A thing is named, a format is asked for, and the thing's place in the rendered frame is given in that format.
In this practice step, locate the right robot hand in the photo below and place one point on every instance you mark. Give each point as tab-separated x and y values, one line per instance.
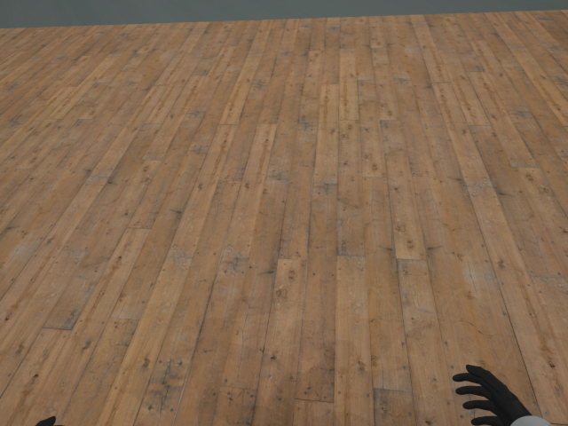
501	401

